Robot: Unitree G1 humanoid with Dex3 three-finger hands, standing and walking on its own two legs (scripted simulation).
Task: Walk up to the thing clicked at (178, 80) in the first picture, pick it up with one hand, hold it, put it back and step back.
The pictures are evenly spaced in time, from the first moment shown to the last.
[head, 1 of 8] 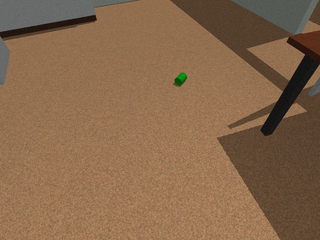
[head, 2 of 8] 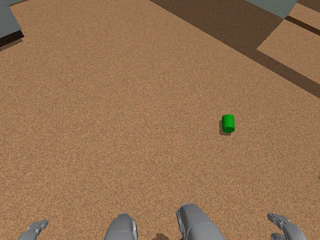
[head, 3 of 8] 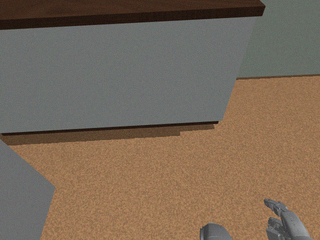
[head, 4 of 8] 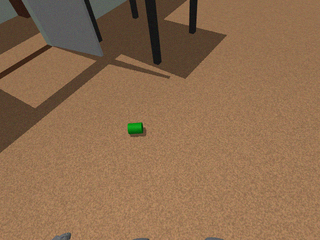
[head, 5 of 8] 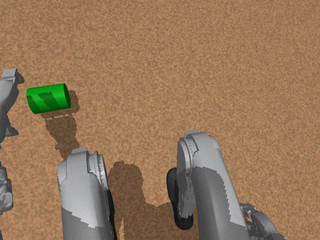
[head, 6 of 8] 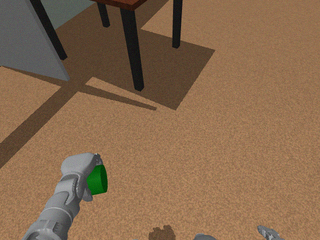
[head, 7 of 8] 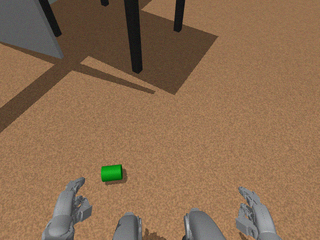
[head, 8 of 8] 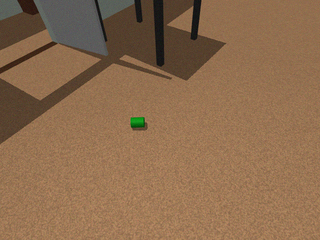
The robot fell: no
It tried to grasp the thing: yes
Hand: left
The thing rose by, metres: 0.66
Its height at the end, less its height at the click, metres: +0.00
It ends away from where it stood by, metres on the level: 0.02
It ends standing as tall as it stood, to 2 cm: yes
